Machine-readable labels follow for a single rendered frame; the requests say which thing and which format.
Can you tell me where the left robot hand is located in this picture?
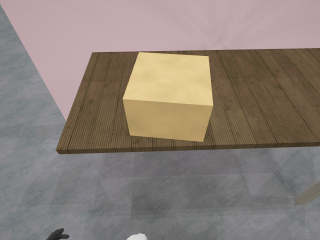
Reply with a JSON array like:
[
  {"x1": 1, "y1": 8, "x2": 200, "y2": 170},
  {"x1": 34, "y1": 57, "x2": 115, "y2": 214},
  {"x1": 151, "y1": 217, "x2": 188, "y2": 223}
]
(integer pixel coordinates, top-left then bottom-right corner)
[{"x1": 46, "y1": 228, "x2": 69, "y2": 240}]

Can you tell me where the carton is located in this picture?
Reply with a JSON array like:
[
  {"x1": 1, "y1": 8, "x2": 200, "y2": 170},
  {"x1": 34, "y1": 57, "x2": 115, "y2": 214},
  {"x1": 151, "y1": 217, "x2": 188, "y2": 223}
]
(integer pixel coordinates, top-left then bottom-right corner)
[{"x1": 122, "y1": 52, "x2": 213, "y2": 142}]

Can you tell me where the table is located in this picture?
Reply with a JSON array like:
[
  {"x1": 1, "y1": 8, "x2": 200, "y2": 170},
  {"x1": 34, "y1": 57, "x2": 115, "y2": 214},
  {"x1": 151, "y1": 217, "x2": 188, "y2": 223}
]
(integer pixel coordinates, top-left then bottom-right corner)
[{"x1": 56, "y1": 48, "x2": 320, "y2": 205}]

